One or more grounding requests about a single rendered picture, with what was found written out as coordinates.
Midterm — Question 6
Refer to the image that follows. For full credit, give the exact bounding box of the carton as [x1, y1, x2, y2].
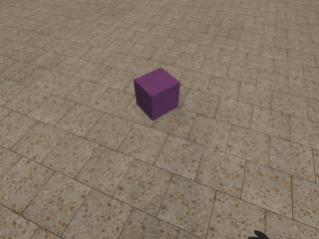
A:
[134, 68, 180, 120]

